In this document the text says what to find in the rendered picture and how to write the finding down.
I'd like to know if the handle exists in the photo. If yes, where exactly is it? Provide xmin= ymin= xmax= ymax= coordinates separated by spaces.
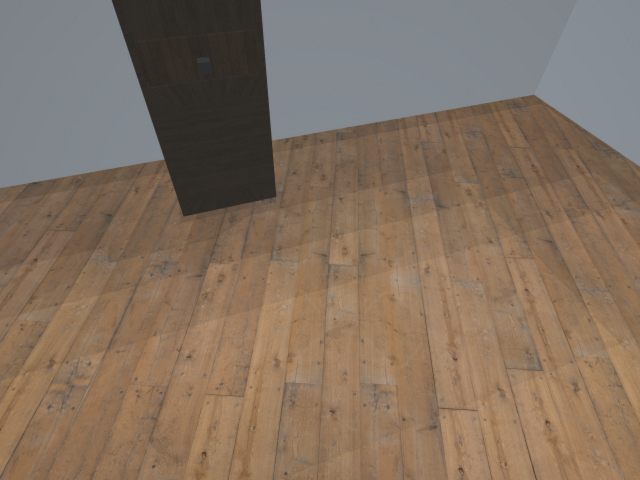
xmin=197 ymin=57 xmax=212 ymax=75

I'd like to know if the drawer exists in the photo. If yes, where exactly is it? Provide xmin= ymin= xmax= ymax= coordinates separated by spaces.
xmin=134 ymin=29 xmax=260 ymax=87

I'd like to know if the cabinet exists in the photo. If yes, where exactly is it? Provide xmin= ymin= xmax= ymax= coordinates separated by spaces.
xmin=112 ymin=0 xmax=276 ymax=216

